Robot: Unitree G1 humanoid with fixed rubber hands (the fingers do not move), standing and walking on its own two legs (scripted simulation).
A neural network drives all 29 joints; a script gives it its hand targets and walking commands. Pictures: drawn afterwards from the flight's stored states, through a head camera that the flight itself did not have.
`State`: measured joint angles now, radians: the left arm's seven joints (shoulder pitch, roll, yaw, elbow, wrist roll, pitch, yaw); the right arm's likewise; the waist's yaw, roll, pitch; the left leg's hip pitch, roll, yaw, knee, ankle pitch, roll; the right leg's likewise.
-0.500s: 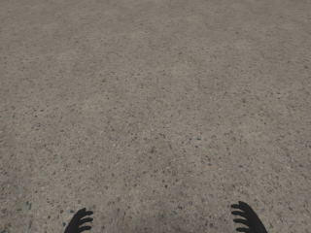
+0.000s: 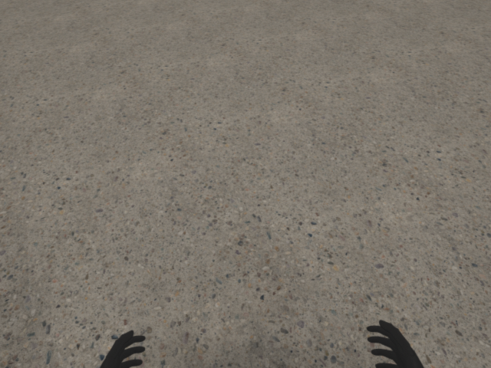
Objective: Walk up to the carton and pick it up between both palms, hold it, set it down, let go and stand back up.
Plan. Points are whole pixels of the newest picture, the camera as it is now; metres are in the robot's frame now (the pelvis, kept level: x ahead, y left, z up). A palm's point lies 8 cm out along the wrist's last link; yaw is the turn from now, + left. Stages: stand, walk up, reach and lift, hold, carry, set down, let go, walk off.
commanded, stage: stand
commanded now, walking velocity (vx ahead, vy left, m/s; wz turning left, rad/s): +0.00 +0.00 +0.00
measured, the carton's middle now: out of the picture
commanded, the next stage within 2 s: walk up in 1.64 s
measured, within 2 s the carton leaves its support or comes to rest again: neither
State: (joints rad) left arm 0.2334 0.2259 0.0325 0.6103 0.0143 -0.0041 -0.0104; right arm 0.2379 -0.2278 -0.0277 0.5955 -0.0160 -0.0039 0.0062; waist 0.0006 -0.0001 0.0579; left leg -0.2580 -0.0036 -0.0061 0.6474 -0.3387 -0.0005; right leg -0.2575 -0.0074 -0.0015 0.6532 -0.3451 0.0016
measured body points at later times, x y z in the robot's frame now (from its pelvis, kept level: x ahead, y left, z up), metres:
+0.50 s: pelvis -0.01 +0.00 +0.00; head -0.01 +0.00 +0.45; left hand +0.12 +0.25 -0.09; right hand +0.12 -0.25 -0.10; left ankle +0.01 +0.12 -0.72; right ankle +0.01 -0.12 -0.72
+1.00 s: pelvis -0.02 +0.00 +0.00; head -0.02 +0.00 +0.45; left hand +0.11 +0.25 -0.10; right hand +0.10 -0.25 -0.10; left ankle +0.01 +0.12 -0.72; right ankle +0.01 -0.12 -0.72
